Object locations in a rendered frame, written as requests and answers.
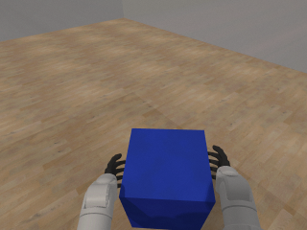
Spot carton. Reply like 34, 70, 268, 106
119, 128, 216, 230

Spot robot left forearm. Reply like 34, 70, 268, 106
77, 173, 118, 230

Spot robot right forearm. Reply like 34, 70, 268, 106
215, 166, 264, 230

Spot right robot hand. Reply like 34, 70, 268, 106
208, 145, 230, 180

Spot left robot hand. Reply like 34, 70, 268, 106
105, 153, 126, 188

